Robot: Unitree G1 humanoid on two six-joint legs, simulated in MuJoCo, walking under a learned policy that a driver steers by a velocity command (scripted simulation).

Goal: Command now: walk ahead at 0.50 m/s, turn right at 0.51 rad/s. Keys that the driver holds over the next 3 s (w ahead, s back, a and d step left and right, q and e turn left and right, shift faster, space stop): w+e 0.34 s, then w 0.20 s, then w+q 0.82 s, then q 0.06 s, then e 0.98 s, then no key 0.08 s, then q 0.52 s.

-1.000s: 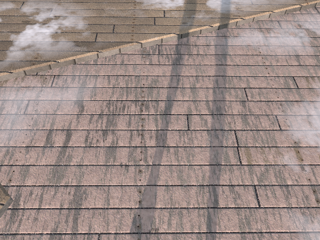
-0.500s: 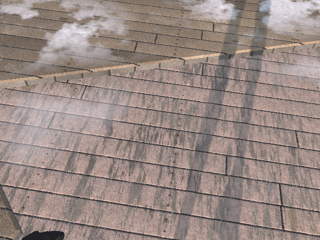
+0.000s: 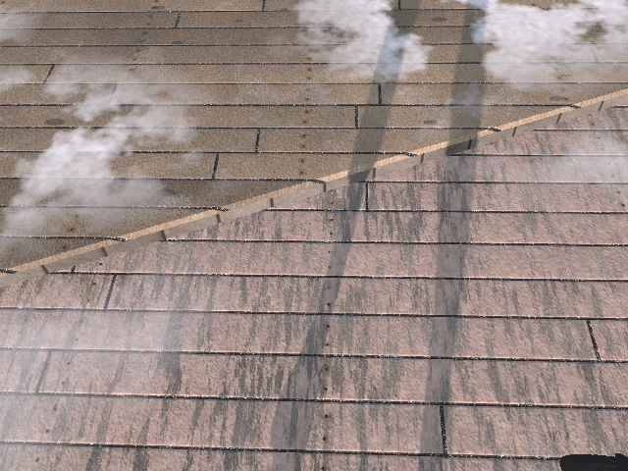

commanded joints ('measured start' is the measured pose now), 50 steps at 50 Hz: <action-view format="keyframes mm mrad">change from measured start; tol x32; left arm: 1 11 181 50 -52 -9 -2 18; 50 -101 151 60 -5 27 -50 11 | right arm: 1 -102 -51 -11 -80 11 -19 6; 35 365 -6 7 123 28 3 13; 50 15 -27 -22 44 39 54 37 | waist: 1 12 -102 -43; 11 -126 255 -370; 30 -128 50 31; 35 36 -298 -433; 50 -24 -66 38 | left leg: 1 168 -78 58 -159 173 -16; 8 418 -75 28 -345 44 84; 11 1037 364 -688 -407 -350 339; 17 542 169 -131 -555 -58 238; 33 593 128 95 -241 487 172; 35 25 -86 115 397 -469 68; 37 -126 -17 3 539 -428 77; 50 21 52 74 23 122 61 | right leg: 1 -101 -194 161 -84 201 -120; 8 24 -208 300 164 228 -52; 11 -575 -69 67 886 -399 68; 13 -611 -150 33 952 -240 86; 30 -411 -173 -114 230 96 57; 33 14 -118 -149 139 122 -1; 35 615 -559 472 103 29 -212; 42 32 -407 31 -171 140 -122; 50 60 -379 -242 -222 241 -77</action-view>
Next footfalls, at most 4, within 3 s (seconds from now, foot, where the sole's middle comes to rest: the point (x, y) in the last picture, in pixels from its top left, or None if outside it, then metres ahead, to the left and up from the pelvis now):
0.18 left None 0.29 0.14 -0.78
0.68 right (452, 465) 0.48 -0.20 -0.78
1.18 left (351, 325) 0.80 0.02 -0.78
1.64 right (411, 239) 1.07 -0.14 -0.78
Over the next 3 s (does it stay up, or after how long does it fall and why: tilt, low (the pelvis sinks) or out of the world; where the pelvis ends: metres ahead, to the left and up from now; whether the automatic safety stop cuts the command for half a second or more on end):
stays up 0.93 -0.04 -0.02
